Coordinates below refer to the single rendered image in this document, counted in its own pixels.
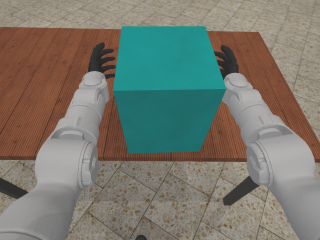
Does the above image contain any robot left upper arm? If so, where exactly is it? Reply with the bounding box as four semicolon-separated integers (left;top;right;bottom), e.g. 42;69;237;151
0;138;99;240

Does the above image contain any robot right hand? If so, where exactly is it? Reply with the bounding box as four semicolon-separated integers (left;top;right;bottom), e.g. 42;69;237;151
214;45;239;80

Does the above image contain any left robot forearm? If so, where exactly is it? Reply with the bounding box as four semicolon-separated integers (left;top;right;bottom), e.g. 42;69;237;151
34;71;110;181

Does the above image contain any carton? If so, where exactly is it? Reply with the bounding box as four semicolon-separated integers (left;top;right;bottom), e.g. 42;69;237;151
113;26;226;154

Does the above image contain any right robot forearm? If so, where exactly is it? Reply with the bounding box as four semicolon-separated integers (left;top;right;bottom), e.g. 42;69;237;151
222;73;316;173

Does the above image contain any table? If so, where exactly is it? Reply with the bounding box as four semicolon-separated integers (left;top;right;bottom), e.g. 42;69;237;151
0;27;320;206

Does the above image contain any robot right upper arm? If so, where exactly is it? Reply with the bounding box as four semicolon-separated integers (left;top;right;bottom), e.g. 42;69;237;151
246;134;320;240

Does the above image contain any robot left hand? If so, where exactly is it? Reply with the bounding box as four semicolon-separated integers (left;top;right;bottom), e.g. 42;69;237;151
88;42;116;79

